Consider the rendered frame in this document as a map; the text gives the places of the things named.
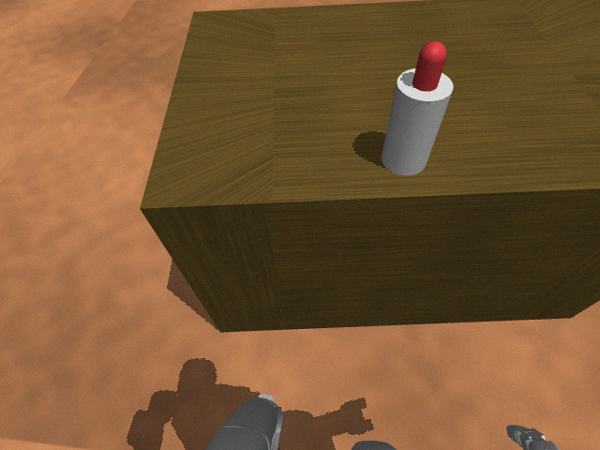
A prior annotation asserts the right robot hand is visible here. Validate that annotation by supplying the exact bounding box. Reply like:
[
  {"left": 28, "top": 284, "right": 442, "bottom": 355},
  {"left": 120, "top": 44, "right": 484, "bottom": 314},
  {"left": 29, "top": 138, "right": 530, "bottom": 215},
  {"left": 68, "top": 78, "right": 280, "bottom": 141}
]
[{"left": 506, "top": 425, "right": 560, "bottom": 450}]

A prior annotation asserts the bottle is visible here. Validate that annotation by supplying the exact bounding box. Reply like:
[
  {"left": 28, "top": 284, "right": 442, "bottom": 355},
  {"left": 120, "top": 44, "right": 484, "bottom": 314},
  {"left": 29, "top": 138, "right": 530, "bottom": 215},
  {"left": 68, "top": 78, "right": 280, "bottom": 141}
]
[{"left": 382, "top": 41, "right": 454, "bottom": 175}]

